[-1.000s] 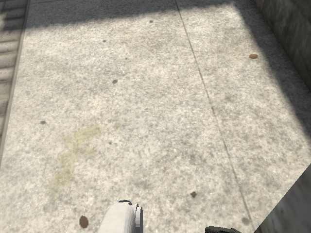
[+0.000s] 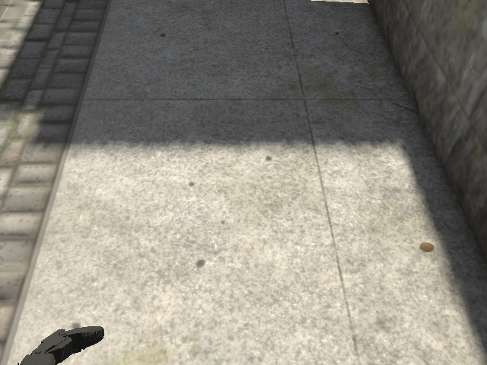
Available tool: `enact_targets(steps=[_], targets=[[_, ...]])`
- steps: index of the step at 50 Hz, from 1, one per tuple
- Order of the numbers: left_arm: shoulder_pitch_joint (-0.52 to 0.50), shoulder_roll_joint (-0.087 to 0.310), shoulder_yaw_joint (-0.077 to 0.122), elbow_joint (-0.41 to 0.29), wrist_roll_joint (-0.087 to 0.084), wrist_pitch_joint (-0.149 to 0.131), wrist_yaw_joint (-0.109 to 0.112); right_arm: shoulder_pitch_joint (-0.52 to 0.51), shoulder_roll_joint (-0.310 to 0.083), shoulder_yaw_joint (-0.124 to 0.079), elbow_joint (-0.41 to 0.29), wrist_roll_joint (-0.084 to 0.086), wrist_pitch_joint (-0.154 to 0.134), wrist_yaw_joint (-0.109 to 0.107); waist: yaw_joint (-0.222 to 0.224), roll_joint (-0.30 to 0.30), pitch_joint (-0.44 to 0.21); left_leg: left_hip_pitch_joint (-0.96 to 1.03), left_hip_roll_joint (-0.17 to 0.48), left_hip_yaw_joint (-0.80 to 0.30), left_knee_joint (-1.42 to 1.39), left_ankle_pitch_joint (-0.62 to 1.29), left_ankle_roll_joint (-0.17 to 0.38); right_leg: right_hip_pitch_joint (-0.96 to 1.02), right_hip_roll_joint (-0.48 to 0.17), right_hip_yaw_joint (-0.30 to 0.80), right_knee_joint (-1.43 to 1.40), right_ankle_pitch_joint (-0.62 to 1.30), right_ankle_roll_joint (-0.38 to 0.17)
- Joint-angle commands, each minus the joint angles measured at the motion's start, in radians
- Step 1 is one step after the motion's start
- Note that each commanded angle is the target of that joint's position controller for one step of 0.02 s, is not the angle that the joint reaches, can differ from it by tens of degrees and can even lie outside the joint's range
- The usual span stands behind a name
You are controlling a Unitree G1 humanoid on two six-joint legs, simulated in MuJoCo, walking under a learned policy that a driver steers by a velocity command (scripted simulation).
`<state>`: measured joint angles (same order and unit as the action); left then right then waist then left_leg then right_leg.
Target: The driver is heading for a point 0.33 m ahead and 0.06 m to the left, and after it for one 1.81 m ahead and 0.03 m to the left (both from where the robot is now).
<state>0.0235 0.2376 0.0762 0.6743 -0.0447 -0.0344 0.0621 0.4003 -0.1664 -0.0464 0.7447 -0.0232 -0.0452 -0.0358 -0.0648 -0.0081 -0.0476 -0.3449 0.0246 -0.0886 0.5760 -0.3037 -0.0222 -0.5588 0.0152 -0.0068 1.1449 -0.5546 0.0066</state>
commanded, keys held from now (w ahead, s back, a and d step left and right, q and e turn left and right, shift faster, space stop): q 0.28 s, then w+q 0.40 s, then w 0.02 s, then w+e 0.30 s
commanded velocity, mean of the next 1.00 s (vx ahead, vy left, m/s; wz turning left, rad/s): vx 0.25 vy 0.00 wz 0.42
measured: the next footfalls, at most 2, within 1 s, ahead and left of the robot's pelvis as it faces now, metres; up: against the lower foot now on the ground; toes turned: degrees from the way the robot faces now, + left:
right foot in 0.18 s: +0.09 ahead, -0.13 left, +0.00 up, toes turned +8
left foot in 0.68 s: +0.00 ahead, +0.15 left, +0.00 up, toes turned +26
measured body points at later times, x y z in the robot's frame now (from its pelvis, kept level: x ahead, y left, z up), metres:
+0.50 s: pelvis +0.01 -0.03 +0.02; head +0.02 -0.04 +0.47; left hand +0.04 +0.24 -0.08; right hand +0.26 -0.22 -0.08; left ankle -0.06 +0.10 -0.62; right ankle +0.06 -0.14 -0.73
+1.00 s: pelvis +0.11 +0.13 +0.01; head +0.11 +0.14 +0.46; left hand +0.17 +0.41 -0.10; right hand +0.23 -0.07 -0.13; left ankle -0.03 +0.14 -0.73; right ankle +0.30 +0.07 -0.65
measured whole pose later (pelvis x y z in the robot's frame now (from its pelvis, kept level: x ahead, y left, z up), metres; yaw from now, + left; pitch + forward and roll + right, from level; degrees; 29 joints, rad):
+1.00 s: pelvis +0.11 +0.13 +0.01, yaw +24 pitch +4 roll -1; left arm 0.13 0.21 0.07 0.81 0.03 -0.09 -0.09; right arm 0.44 -0.15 -0.01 0.83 -0.08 -0.13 0.02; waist -0.03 -0.01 -0.08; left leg 0.01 -0.06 0.04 0.24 -0.32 0.08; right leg -0.82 0.00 0.01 0.98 0.09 -0.06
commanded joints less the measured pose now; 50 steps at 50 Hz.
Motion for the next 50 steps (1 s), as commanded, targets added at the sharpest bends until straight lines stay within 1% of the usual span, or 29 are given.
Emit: enact_targets(steps=[1, 3, 5, 8, 9, 10, 11, 13, 14, 15, 16, 17, 18, 19, 21, 27, 31, 33, 34, 35, 36, 37, 38, 39, 40, 42, 45, 47, 50], targets=[[-0.094, 0.03, -0.005, -0.136, 0.019, -0.009, -0.002, -0.107, -0.193, -0.042, -0.131, 0.041, 0.016, -0.042, 0.075, 0.114, -0.053, 0.234, 0.222, -0.282, -0.207, 0.639, 0.214, -0.133, -0.054, 0.09, -0.087, 0.103, 0.001], [-0.053, 0.013, -0.012, -0.122, 0.015, 0.004, 0.001, -0.143, -0.211, -0.049, -0.151, 0.047, 0.026, -0.038, 0.09, 0.133, -0.065, 0.163, 0.15, -0.199, -0.197, 0.56, 0.178, 0.022, -0.013, 0.043, -0.271, 0.132, 0.013], [0.005, 0.049, 0.003, -0.102, 0.01, 0.02, 0.009, -0.169, -0.241, -0.062, -0.168, 0.053, 0.033, -0.023, 0.094, 0.194, -0.068, 0.107, 0.122, -0.207, -0.184, 0.444, 0.166, 0.15, 0.018, 0.021, -0.427, 0.184, 0.028], [0.089, 0.106, 0.026, -0.084, 0.004, 0.023, 0.012, -0.197, -0.207, -0.066, -0.182, 0.077, 0.04, -0.01, 0.105, 0.195, -0.056, 0.07, 0.069, -0.27, -0.112, 0.151, 0.11, 0.32, -0.015, 0.032, -0.731, 0.418, 0.024], [0.147, 0.155, 0.038, -0.094, 0.028, 0.024, 0.012, -0.203, -0.137, -0.048, -0.209, 0.052, 0.043, -0.004, 0.089, 0.066, -0.094, -0.043, -0.003, -0.183, 0.081, -0.067, 0.072, 0.44, -0.186, 0.171, -0.748, 0.499, -0.033], [0.099, 0.244, 0.055, -0.12, 0.048, 0.031, 0.013, -0.204, -0.085, -0.039, -0.229, 0.055, 0.041, -0.009, 0.045, -0.28, -0.033, -0.304, -0.147, 0.014, 0.304, -0.31, 0.005, 0.466, -0.395, 0.404, -0.835, 0.658, -0.149], [0.087, 0.203, 0.043, -0.16, 0.066, 0.019, 0.002, -0.144, -0.16, -0.057, -0.227, 0.037, 0.035, -0.009, 0.035, -0.414, -0.058, -0.315, -0.065, 0.012, 0.525, -0.36, -0.042, 0.398, -0.486, 0.555, -0.894, 0.575, -0.266], [0.019, 0.09, 0.007, -0.188, 0.072, 0.01, -0.013, -0.187, -0.258, -0.089, -0.183, 0.048, 0.049, -0.007, 0.04, -0.204, -0.013, -0.339, -0.014, -0.007, 0.707, -0.202, -0.077, 0.366, -0.344, 0.355, -0.868, 0.306, -0.233], [0.07, 0.105, 0.004, -0.172, 0.057, 0.007, -0.008, -0.22, -0.246, -0.079, -0.201, 0.02, 0.049, -0.007, 0.046, -0.095, -0.012, -0.34, -0.011, -0.007, 0.754, -0.163, -0.073, 0.34, -0.34, 0.318, -0.869, 0.222, -0.214], [0.079, 0.128, 0.006, -0.159, 0.049, 0.005, 0.003, -0.237, -0.227, -0.072, -0.207, 0.019, 0.042, -0.005, 0.038, -0.099, -0.008, -0.372, 0.007, -0.005, 0.769, -0.123, -0.068, 0.349, -0.333, 0.295, -0.895, 0.123, -0.201], [0.042, 0.019, -0.011, -0.156, 0.068, -0.062, -0.005, -0.24, -0.17, -0.034, -0.153, -0.046, -0.015, 0.052, 0.074, -0.241, -0.056, -0.383, -0.068, 0.005, 0.865, -0.013, -0.054, 0.292, -0.282, 0.25, -0.96, 0.138, -0.211], [0.049, 0.039, -0.015, -0.153, 0.087, -0.085, -0.006, -0.247, -0.203, -0.048, -0.148, -0.046, -0.035, 0.073, 0.075, -0.199, -0.048, -0.401, -0.07, -0.013, 0.895, 0.013, -0.05, 0.321, -0.289, 0.222, -0.968, 0.093, -0.21], [0.1, 0.052, -0.019, -0.121, 0.118, -0.093, -0.008, -0.231, -0.234, -0.057, -0.142, -0.026, -0.032, 0.09, 0.091, -0.147, -0.09, -0.447, -0.08, -0.016, 0.931, 0.058, -0.052, 0.354, -0.313, 0.227, -0.962, 0.056, -0.219], [0.099, 0.064, -0.015, -0.1, 0.122, -0.094, -0.014, -0.245, -0.236, -0.062, -0.146, 0.001, -0.032, 0.093, 0.101, -0.125, -0.032, -0.489, -0.086, -0.014, 0.911, 0.083, -0.04, 0.382, -0.306, 0.192, -0.98, 0.019, -0.212], [0.151, 0.05, -0.02, -0.055, 0.106, -0.095, -0.033, -0.238, -0.235, -0.066, -0.151, 0.008, -0.018, 0.089, 0.107, -0.097, -0.035, -0.497, -0.043, -0.018, 0.809, 0.08, -0.028, 0.434, -0.338, 0.161, -0.989, 0.021, -0.206], [0.162, 0.147, 0.019, 0.004, 0.096, -0.084, -0.031, -0.218, -0.152, -0.053, -0.195, 0.006, -0.02, 0.117, 0.128, -0.128, -0.026, -0.233, 0.026, 0.098, 0.31, -0.036, 0.012, 0.386, -0.38, 0.048, -1.003, 0.142, -0.196], [0.236, 0.127, 0.028, 0.033, 0.107, -0.082, -0.008, -0.223, -0.124, -0.051, -0.182, -0.002, -0.062, 0.12, 0.143, -0.146, 0.017, -0.194, 0.019, 0.125, 0.055, 0.013, 0.128, 0.496, -0.429, 0.043, -0.986, 0.103, -0.211], [0.191, 0.111, 0.02, 0.024, 0.103, -0.068, -0.008, -0.13, -0.145, -0.073, -0.137, 0.005, -0.087, 0.11, 0.087, -0.103, 0.014, 0.026, -0.035, 0.155, -0.118, 0.156, 0.177, 0.405, -0.394, -0.033, -0.911, 0.114, -0.188], [0.184, 0.083, 0.011, 0.03, 0.11, -0.062, -0.019, -0.064, -0.182, -0.1, -0.118, 0.002, -0.103, 0.096, 0.053, -0.07, -0.006, 0.168, -0.038, 0.106, -0.153, 0.169, 0.205, 0.337, -0.367, -0.074, -0.817, 0.197, -0.162], [0.199, -0.013, -0.02, 0.024, 0.124, -0.065, -0.025, 0.051, -0.203, -0.118, -0.109, -0.024, -0.118, 0.076, 0.003, 0.004, -0.051, 0.307, 0.012, 0.021, -0.152, 0.154, 0.238, 0.242, -0.284, -0.158, -0.589, 0.263, -0.105], [0.206, -0.099, -0.041, -0.028, 0.129, -0.074, -0.034, 0.096, -0.285, -0.13, -0.116, 0.002, -0.134, 0.049, 0.023, 0.207, -0.133, 0.513, 0.211, -0.347, -0.19, 0.297, 0.427, -0.019, -0.1, -0.211, -0.29, 0.152, -0.033], [0.131, -0.035, -0.026, -0.064, 0.122, -0.102, -0.064, 0.088, -0.27, -0.11, -0.152, 0.01, -0.152, 0.045, -0.019, 0.272, -0.026, 0.556, 0.319, -0.653, -0.381, 0.023, 0.489, -0.326, 0.001, -0.026, -0.157, 0.065, -0.014], [0.01, 0.05, -0.009, -0.044, 0.097, -0.101, -0.078, 0.088, -0.189, -0.087, -0.107, -0.002, -0.153, 0.047, -0.052, 0.189, 0.066, 0.485, 0.287, -0.515, -0.367, -0.175, 0.352, -0.433, -0.046, 0.066, 0.007, 0.109, -0.051], [0.023, 0.074, 0.001, -0.016, 0.102, -0.1, -0.079, 0.073, -0.174, -0.072, -0.087, 0.002, -0.142, 0.055, -0.018, 0.179, 0.066, 0.42, 0.259, -0.406, -0.338, -0.107, 0.3, -0.438, -0.064, 0.053, 0.102, 0.176, -0.069], [0.077, 0.064, 0.006, 0.018, 0.115, -0.097, -0.085, 0.036, -0.146, -0.053, -0.081, 0.001, -0.134, 0.059, 0.033, 0.149, 0.064, 0.34, 0.249, -0.321, -0.329, 0.011, 0.28, -0.409, -0.075, 0.06, 0.135, 0.256, -0.093], [0.106, 0.005, -0.008, 0.052, 0.103, -0.088, -0.111, -0.03, -0.108, -0.024, -0.066, -0.019, -0.113, 0.057, 0.078, 0.12, 0.057, 0.226, 0.233, -0.196, -0.35, 0.145, 0.243, -0.331, -0.066, 0.074, 0.142, 0.429, -0.107], [0.048, 0.031, 0.009, 0.067, 0.068, -0.082, -0.137, -0.028, -0.114, -0.008, -0.038, -0.048, -0.096, 0.046, 0.056, 0.08, 0.059, 0.32, 0.231, -0.118, -0.401, 0.215, 0.244, -0.408, -0.037, 0.085, 0.041, 0.539, -0.077], [0.021, 0.023, 0.003, 0.063, 0.074, -0.079, -0.149, -0.015, -0.112, 0.004, -0.005, -0.072, -0.1, 0.046, 0.055, 0.064, 0.055, 0.332, 0.203, -0.035, -0.414, 0.315, 0.224, -0.396, -0.039, 0.073, -0.086, 0.646, -0.077], [-0.048, 0.03, 0.001, 0.034, 0.071, -0.058, -0.165, -0.008, -0.134, 0.011, 0.044, -0.048, -0.102, 0.06, 0.052, 0.062, 0.067, 0.275, 0.183, 0.066, -0.445, 0.503, 0.186, -0.258, -0.043, -0.002, -0.291, 0.702, -0.058]])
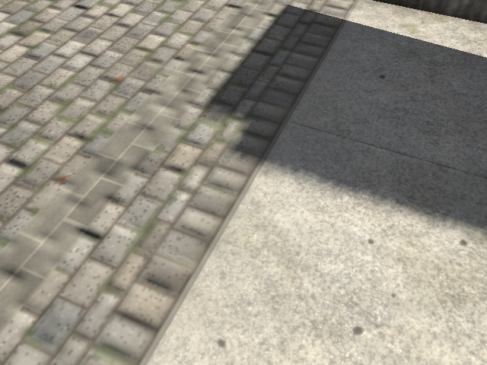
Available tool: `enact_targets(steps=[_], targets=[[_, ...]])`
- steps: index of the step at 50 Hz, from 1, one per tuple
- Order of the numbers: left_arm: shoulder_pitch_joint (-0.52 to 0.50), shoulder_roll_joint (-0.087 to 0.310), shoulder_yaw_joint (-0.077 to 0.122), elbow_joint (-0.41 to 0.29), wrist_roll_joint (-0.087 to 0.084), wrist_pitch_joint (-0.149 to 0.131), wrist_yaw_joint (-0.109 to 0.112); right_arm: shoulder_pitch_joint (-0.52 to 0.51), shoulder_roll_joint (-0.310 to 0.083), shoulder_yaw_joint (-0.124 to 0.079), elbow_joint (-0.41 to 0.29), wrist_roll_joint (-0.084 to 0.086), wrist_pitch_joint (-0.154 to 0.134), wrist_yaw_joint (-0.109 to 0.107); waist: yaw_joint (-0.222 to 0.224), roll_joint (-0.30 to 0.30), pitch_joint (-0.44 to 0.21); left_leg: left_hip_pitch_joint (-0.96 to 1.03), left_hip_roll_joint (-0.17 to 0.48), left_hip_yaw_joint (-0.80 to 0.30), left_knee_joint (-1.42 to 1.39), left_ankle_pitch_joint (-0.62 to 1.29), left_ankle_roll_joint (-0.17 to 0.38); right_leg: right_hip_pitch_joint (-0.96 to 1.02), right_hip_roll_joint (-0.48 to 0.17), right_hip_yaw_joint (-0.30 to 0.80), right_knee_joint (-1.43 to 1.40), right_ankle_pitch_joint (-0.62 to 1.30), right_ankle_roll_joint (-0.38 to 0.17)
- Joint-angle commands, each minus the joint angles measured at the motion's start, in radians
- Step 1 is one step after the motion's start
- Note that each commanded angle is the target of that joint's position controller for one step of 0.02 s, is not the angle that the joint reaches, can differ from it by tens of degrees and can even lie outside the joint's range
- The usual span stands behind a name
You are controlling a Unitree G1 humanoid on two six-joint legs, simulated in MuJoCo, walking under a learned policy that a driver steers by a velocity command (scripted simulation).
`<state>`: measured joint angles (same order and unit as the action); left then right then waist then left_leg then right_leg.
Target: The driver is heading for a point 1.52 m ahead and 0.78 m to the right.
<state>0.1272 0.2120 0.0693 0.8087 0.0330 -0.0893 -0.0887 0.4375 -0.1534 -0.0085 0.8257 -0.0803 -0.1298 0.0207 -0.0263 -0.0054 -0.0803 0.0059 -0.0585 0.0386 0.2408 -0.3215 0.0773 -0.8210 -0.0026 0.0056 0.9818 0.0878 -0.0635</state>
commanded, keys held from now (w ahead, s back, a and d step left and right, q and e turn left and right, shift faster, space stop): no key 1.00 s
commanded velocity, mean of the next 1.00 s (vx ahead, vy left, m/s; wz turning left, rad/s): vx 0.11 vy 0.00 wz -0.06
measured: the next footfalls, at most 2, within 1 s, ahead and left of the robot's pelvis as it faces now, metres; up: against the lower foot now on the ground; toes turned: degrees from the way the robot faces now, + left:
right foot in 0.16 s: +0.29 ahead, -0.08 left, +0.00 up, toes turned -5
left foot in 0.54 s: +0.31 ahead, +0.16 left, +0.00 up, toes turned -5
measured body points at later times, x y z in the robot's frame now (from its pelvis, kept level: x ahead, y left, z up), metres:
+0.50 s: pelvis +0.19 +0.02 -0.01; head +0.21 +0.03 +0.44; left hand +0.32 +0.26 -0.14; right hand +0.30 -0.25 -0.12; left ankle +0.27 +0.17 -0.72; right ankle +0.25 -0.08 -0.74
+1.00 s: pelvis +0.24 +0.04 -0.01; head +0.25 +0.03 +0.44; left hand +0.35 +0.28 -0.15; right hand +0.35 -0.21 -0.13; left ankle +0.27 +0.16 -0.74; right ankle +0.23 -0.08 -0.74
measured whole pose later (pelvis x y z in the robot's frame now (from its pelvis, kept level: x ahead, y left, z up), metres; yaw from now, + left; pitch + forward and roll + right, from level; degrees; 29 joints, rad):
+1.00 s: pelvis +0.24 +0.04 -0.01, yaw -4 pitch -1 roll +0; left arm 0.16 0.19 0.02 0.96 -0.01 -0.01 0.04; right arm 0.20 -0.19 -0.05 0.77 -0.01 -0.02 -0.04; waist 0.00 0.02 0.04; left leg -0.30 0.00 -0.03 0.61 -0.28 -0.01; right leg -0.26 0.00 0.00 0.62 -0.33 0.00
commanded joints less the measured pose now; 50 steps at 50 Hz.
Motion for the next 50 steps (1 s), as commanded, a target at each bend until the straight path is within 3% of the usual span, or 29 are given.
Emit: enact_targets(steps=[1, 2, 3, 4, 5, 7, 8, 9, 10, 11, 12, 13, 14, 16, 18, 19, 21, 25, 27, 28, 29, 30, 31, 32, 34, 36, 37, 39, 50], targets=[[-0.174, 0.053, 0.007, -0.115, -0.008, 0.007, -0.009, -0.033, -0.145, -0.021, -0.018, 0.024, -0.011, 0.008, 0.019, 0.039, 0.121, -0.081, 0.263, -0.06, -0.102, 0.645, 0.07, 0.04, -0.012, -0.034, -0.199, 0.029, 0.024], [-0.197, 0.056, 0.008, -0.134, -0.014, 0.013, -0.006, -0.012, -0.162, -0.024, 0.01, 0.035, -0.01, 0.01, 0.024, 0.043, 0.122, -0.061, 0.254, -0.041, -0.08, 0.762, 0.038, 0.084, -0.002, -0.042, -0.268, 0.01, 0.021], [-0.238, 0.012, -0.028, -0.139, -0.078, -0.014, 0.014, -0.026, -0.205, -0.05, -0.034, 0.12, 0.032, -0.038, -0.029, 0.099, 0.173, 0.011, 0.228, 0.02, -0.016, 0.957, 0.001, 0.06, 0.023, -0.119, -0.347, -0.057, 0.005], [-0.276, 0.018, -0.034, -0.151, -0.07, -0.037, 0.022, 0.032, -0.219, -0.048, -0.015, 0.117, 0.053, -0.06, -0.052, 0.107, 0.137, 0.044, 0.225, 0.004, 0.041, 1.12, -0.023, 0.121, 0.055, -0.156, -0.392, -0.059, -0.011], [-0.212, 0.034, -0.028, -0.123, -0.05, -0.044, 0.025, 0.073, -0.241, -0.055, 0.004, 0.094, 0.071, -0.069, -0.025, 0.137, 0.095, 0.075, 0.23, 0.006, 0.13, 1.267, -0.032, 0.222, 0.085, -0.183, -0.391, -0.039, -0.023], [0.023, 0.117, 0.0, -0.056, -0.025, -0.039, 0.044, 0.018, -0.266, -0.069, -0.012, 0.083, 0.086, -0.067, 0.098, 0.173, 0.009, 0.047, 0.225, -0.019, 0.353, 1.36, -0.048, 0.47, 0.089, -0.131, -0.431, -0.013, -0.061], [0.152, 0.153, 0.013, -0.016, -0.021, -0.036, 0.065, -0.042, -0.254, -0.069, -0.021, 0.08, 0.079, -0.054, 0.174, 0.147, -0.009, -0.033, 0.175, -0.008, 0.523, 1.218, -0.066, 0.624, 0.04, -0.071, -0.526, 0.13, -0.095], [0.301, 0.198, 0.014, 0.028, 0.0, -0.018, 0.087, -0.125, -0.214, -0.058, -0.057, 0.049, 0.054, -0.04, 0.233, -0.056, -0.113, -0.326, 0.032, 0.023, 0.949, 0.45, -0.105, 0.961, -0.141, 0.113, -0.429, 0.613, -0.178], [0.277, 0.221, -0.004, 0.011, 0.036, -0.023, 0.096, 0.131, -0.041, -0.017, -0.036, 0.072, 0.042, -0.031, 0.084, -0.249, -0.351, -0.614, -0.054, -0.176, 1.354, -0.386, -0.15, 1.283, -0.442, 0.502, -0.359, 0.956, -0.385], [0.225, 0.172, 0.002, -0.013, 0.01, -0.003, 0.101, 0.095, -0.161, -0.039, -0.016, 0.097, 0.03, -0.023, 0.138, -0.112, -0.409, -0.582, -0.034, -0.313, 1.367, -0.278, -0.136, 1.158, -0.398, 0.513, -0.481, 0.802, -0.386], [0.122, 0.152, -0.001, -0.034, -0.019, 0.011, 0.109, 0.008, -0.203, -0.05, -0.054, 0.116, 0.042, -0.025, 0.098, -0.08, -0.237, -0.645, 0.04, -0.235, 1.322, -0.213, -0.135, 1.004, -0.358, 0.382, -0.549, 0.447, -0.347], [0.02, 0.111, -0.015, -0.051, -0.038, 0.018, 0.112, -0.075, -0.206, -0.046, -0.077, 0.098, 0.053, -0.031, 0.062, 0.036, -0.106, -0.641, 0.097, -0.161, 1.225, -0.157, -0.125, 0.796, -0.3, 0.323, -0.645, 0.168, -0.292], [-0.04, 0.083, -0.025, -0.061, -0.041, 0.018, 0.115, -0.103, -0.22, -0.057, -0.087, 0.08, 0.078, -0.046, 0.031, 0.057, -0.024, -0.586, 0.128, -0.135, 1.157, -0.128, -0.127, 0.621, -0.263, 0.267, -0.708, -0.001, -0.259], [-0.084, 0.087, -0.021, -0.045, -0.031, 0.012, 0.099, -0.044, -0.173, -0.05, -0.074, 0.071, 0.112, -0.067, -0.019, -0.039, 0.07, -0.45, 0.149, -0.105, 1.001, -0.088, -0.136, 0.357, -0.175, 0.152, -0.765, -0.082, -0.215], [-0.072, 0.115, -0.012, -0.032, -0.015, 0.004, 0.092, -0.032, -0.151, -0.037, -0.084, 0.078, 0.103, -0.085, -0.033, -0.057, 0.048, -0.417, 0.145, -0.086, 0.819, -0.074, -0.148, 0.336, -0.143, 0.088, -0.742, 0.121, -0.211], [-0.054, 0.142, 0.0, -0.028, -0.006, 0.006, 0.095, -0.031, -0.142, -0.026, -0.081, 0.08, 0.09, -0.085, -0.028, -0.067, -0.013, -0.399, 0.146, -0.09, 0.76, -0.038, -0.154, 0.375, -0.144, 0.075, -0.726, 0.139, -0.204], [-0.039, 0.162, 0.011, -0.021, -0.012, 0.015, 0.103, -0.081, -0.163, -0.028, -0.09, 0.082, 0.087, -0.091, -0.007, -0.054, -0.062, -0.381, 0.149, -0.094, 0.649, 0.057, -0.145, 0.412, -0.157, 0.086, -0.727, -0.044, -0.196], [-0.047, 0.121, -0.004, -0.008, -0.036, 0.042, 0.11, -0.118, -0.178, -0.034, -0.091, 0.069, 0.089, -0.085, -0.005, -0.075, -0.038, -0.294, 0.119, -0.075, 0.47, 0.14, -0.124, 0.391, -0.152, 0.108, -0.68, -0.274, -0.158], [-0.015, 0.036, -0.033, 0.017, -0.035, 0.043, 0.111, -0.108, -0.158, -0.033, -0.092, 0.053, 0.087, -0.077, -0.024, -0.025, -0.009, -0.18, 0.114, -0.08, 0.266, 0.185, -0.095, 0.355, -0.089, 0.066, -0.56, -0.37, -0.067], [0.056, -0.006, -0.042, 0.022, -0.019, 0.044, 0.11, -0.127, -0.242, -0.048, -0.116, 0.04, 0.084, -0.077, 0.035, 0.16, 0.013, -0.193, 0.264, -0.282, 0.181, 0.274, -0.053, 0.334, 0.017, -0.013, -0.362, -0.475, 0.005], [0.105, 0.014, -0.036, 0.018, -0.016, 0.05, 0.113, -0.209, -0.25, -0.047, -0.145, 0.042, 0.094, -0.072, 0.079, 0.361, 0.013, -0.301, 0.373, -0.422, 0.082, 0.127, 0.063, 0.343, 0.049, -0.043, -0.316, -0.581, 0.045], [0.046, 0.09, -0.019, 0.017, -0.016, 0.058, 0.118, -0.233, -0.197, -0.038, -0.163, 0.039, 0.092, -0.063, 0.034, 0.301, 0.029, -0.39, 0.343, -0.431, 0.035, -0.049, 0.084, 0.435, 0.017, 0.003, -0.245, -0.529, 0.054], [0.027, 0.095, -0.012, 0.016, -0.028, 0.065, 0.117, -0.268, -0.182, -0.036, -0.164, 0.044, 0.087, -0.059, 0.048, 0.247, 0.048, -0.412, 0.3, -0.386, 0.049, -0.125, 0.057, 0.459, 0.014, -0.001, -0.243, -0.458, 0.055], [0.041, 0.065, -0.016, 0.038, -0.028, 0.074, 0.117, -0.289, -0.18, -0.037, -0.165, 0.053, 0.083, -0.054, 0.056, 0.208, 0.056, -0.424, 0.265, -0.334, 0.072, -0.118, 0.032, 0.495, 0.009, -0.011, -0.274, -0.418, 0.057], [0.051, 0.04, -0.023, 0.054, -0.015, 0.081, 0.113, -0.278, -0.152, -0.031, -0.149, 0.062, 0.074, -0.05, 0.066, 0.176, 0.06, -0.424, 0.212, -0.256, 0.136, -0.032, -0.007, 0.577, -0.005, -0.004, -0.385, -0.32, 0.06], [0.029, 0.084, -0.023, 0.044, -0.013, 0.076, 0.114, -0.211, -0.139, -0.033, -0.131, 0.061, 0.068, -0.047, 0.025, 0.1, 0.058, -0.38, 0.133, -0.193, 0.234, 0.025, -0.041, 0.593, -0.049, 0.055, -0.471, -0.151, 0.049], [0.023, 0.119, -0.012, 0.064, -0.036, 0.079, 0.115, -0.169, -0.138, -0.037, -0.135, 0.059, 0.072, -0.051, -0.015, -0.026, 0.046, -0.332, 0.078, -0.131, 0.245, 0.09, -0.062, 0.549, -0.031, 0.039, -0.459, -0.21, 0.021], [0.022, 0.068, -0.025, 0.072, -0.038, 0.074, 0.113, -0.203, -0.162, -0.049, -0.134, 0.069, 0.079, -0.06, 0.007, -0.006, 0.037, -0.244, 0.081, -0.118, 0.287, 0.166, -0.06, 0.491, -0.014, 0.029, -0.478, -0.266, 0.028], [0.02, 0.075, -0.029, 0.118, -0.042, 0.072, 0.133, -0.231, -0.109, -0.067, -0.11, 0.068, 0.1, -0.06, 0.023, -0.002, 0.066, -0.211, 0.063, -0.093, 0.295, 0.22, -0.062, 0.509, -0.024, 0.033, -0.49, -0.266, 0.027]])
